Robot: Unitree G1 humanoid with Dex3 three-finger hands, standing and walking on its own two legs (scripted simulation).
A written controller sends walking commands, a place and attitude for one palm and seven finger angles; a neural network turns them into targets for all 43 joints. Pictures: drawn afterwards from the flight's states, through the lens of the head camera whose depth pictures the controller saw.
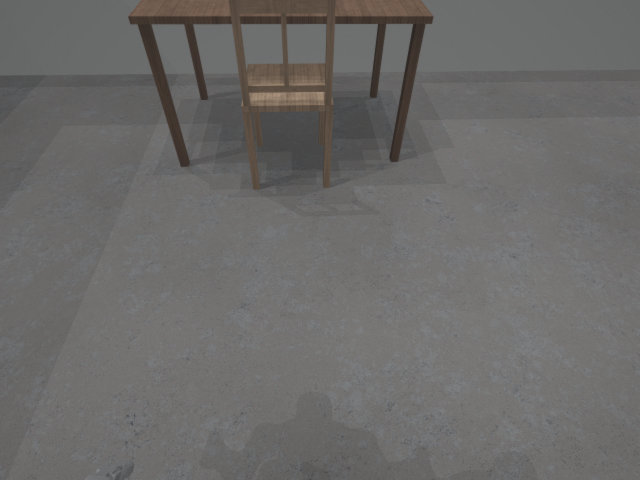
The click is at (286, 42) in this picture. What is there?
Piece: chair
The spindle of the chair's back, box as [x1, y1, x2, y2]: [281, 14, 288, 85]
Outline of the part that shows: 281,14 284,85 288,85 285,14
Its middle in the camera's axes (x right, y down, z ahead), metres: -0.14 -0.70 +1.45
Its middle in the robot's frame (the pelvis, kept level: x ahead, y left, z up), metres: +1.54 +0.20 -0.11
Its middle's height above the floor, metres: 0.66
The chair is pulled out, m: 0.00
